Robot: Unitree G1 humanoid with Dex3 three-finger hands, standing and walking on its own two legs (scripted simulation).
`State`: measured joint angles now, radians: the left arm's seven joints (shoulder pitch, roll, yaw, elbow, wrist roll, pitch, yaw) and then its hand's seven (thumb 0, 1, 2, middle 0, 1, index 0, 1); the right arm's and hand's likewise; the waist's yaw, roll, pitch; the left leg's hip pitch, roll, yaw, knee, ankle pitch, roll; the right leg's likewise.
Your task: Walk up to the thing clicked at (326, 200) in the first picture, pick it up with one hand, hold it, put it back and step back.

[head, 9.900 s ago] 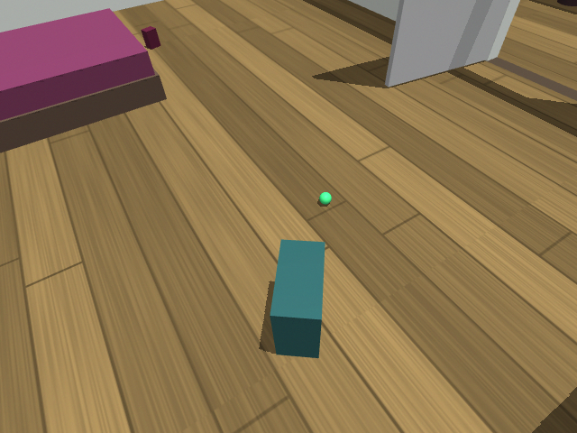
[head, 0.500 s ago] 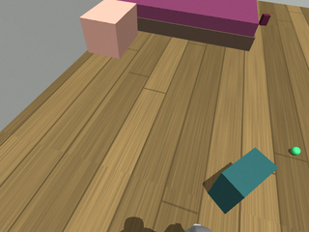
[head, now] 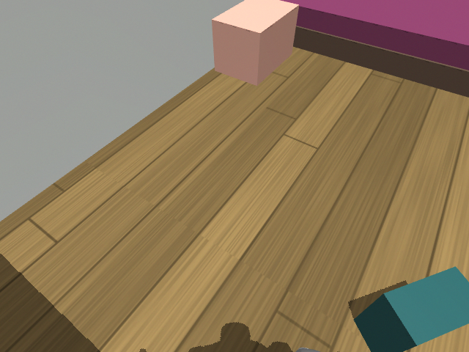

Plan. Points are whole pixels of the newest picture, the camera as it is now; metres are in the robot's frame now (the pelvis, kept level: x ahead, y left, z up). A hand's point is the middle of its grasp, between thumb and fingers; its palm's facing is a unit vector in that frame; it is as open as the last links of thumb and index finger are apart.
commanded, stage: walk up
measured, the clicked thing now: out of the picture +0.50 -1.17 -0.71
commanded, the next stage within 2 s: stand in 1.70 s
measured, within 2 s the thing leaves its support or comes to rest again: neither
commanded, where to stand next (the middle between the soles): +0.07 -0.02 m, yaw +4 degrees
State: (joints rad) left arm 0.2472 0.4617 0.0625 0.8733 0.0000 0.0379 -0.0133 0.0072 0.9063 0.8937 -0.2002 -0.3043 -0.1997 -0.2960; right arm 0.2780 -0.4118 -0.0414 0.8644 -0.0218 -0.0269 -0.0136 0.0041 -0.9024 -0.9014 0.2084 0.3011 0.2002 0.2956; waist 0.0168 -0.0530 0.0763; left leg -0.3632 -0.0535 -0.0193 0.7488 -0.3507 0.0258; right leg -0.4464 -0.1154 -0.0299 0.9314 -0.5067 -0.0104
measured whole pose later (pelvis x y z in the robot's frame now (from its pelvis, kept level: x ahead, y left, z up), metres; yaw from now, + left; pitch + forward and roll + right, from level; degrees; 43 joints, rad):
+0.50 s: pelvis +0.01 -0.01 +0.01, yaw +7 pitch -2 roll -1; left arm 0.11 0.39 0.02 0.99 0.00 0.00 -0.02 0.01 0.90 0.89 -0.20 -0.30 -0.20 -0.30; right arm 0.14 -0.39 -0.01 1.00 0.00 -0.02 -0.01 0.00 -0.90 -0.90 0.21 0.30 0.20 0.30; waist 0.03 0.00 0.08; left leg -0.34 -0.06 -0.12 0.68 -0.31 0.00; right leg -0.30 -0.11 -0.13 0.66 -0.32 0.03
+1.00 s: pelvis +0.02 -0.01 +0.02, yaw +9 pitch -2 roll +0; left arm 0.08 0.38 0.04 1.05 0.01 0.02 -0.02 0.01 0.91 0.89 -0.20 -0.30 -0.20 -0.30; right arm 0.12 -0.39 -0.02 1.05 0.00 -0.01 0.00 0.00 -0.90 -0.90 0.21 0.30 0.20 0.30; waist 0.02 0.00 0.09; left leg -0.29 -0.06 -0.16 0.60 -0.28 -0.01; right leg -0.23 -0.11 -0.16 0.58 -0.31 0.03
